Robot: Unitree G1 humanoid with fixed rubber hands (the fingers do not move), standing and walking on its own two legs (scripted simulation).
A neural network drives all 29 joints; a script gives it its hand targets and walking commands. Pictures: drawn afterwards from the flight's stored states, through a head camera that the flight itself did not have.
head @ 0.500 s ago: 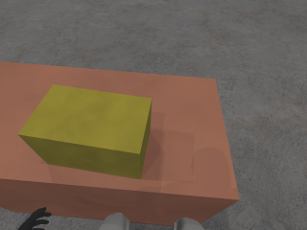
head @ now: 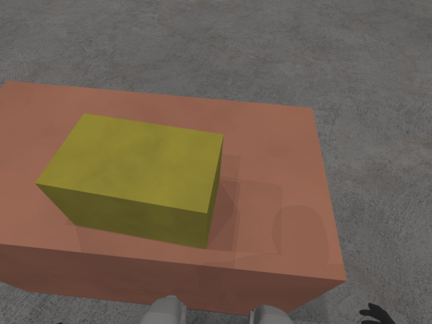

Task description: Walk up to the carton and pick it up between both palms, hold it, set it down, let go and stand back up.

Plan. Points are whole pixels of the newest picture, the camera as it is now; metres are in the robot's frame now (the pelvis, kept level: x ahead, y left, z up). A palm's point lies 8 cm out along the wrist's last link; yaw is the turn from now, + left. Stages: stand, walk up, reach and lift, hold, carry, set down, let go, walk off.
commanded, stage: walk up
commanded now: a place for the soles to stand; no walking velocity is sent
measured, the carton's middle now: (145, 181) +0.38 +0.16 +0.00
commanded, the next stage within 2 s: none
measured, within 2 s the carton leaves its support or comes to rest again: neither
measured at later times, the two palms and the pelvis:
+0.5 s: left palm out of the picture +0.07 +0.26 -0.08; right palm out of the picture +0.04 -0.37 -0.11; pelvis +0.00 -0.05 +0.00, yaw +0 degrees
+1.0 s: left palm out of the picture +0.12 +0.29 -0.08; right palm out of the picture +0.05 -0.35 -0.10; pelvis +0.00 -0.03 +0.00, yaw -1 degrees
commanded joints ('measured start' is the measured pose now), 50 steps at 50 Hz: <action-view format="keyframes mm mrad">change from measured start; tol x64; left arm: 1 -238 242 108 -94 21 -7 13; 50 -132 195 120 -28 5 -13 -8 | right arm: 1 227 -455 -154 -5 -13 -29 -30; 50 86 -355 -115 -60 -25 -12 -32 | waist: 1 -138 108 -39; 50 -22 135 -99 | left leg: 1 343 402 -928 -678 -255 263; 6 541 277 -597 -372 615 246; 21 -520 -23 -133 416 13 -29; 37 557 147 -353 -412 76 131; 50 166 302 -488 -357 325 276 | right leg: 1 -548 49 236 359 -60 5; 20 227 -387 802 -902 -535 -75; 26 565 -203 360 -437 828 -75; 38 -501 115 121 290 -74 -4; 50 -129 27 158 -75 -178 -11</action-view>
